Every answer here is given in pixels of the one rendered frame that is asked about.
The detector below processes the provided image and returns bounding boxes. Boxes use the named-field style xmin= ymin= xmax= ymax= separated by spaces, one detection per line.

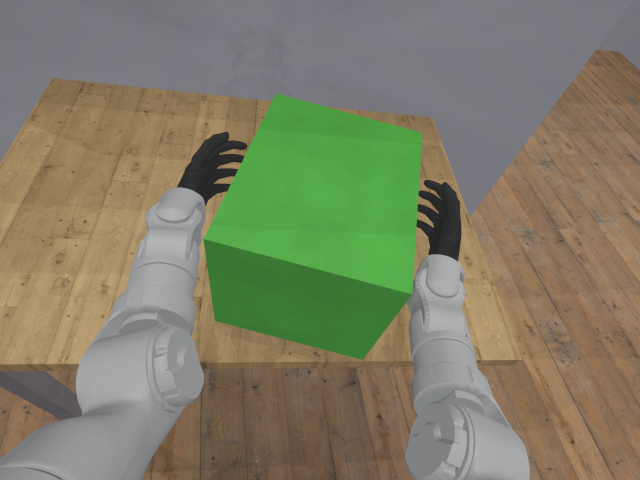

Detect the right robot hand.
xmin=417 ymin=180 xmax=461 ymax=261

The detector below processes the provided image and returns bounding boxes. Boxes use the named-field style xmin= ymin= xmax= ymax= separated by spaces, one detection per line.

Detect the left robot upper arm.
xmin=0 ymin=323 xmax=204 ymax=480

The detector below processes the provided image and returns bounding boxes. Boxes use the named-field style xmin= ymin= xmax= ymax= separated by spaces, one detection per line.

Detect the right robot forearm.
xmin=407 ymin=254 xmax=514 ymax=431

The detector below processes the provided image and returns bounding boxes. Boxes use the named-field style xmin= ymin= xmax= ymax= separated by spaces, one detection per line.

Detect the right robot upper arm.
xmin=405 ymin=400 xmax=530 ymax=480

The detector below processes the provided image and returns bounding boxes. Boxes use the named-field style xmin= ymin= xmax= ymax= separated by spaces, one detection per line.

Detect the left robot hand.
xmin=177 ymin=132 xmax=247 ymax=206

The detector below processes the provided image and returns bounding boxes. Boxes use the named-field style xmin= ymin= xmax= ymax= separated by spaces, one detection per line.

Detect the table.
xmin=0 ymin=78 xmax=522 ymax=420

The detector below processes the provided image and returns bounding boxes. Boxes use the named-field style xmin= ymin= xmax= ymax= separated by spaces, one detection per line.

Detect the left robot forearm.
xmin=76 ymin=187 xmax=206 ymax=410

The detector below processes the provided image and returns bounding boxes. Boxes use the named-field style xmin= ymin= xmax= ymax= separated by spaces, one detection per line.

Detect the carton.
xmin=203 ymin=94 xmax=422 ymax=360

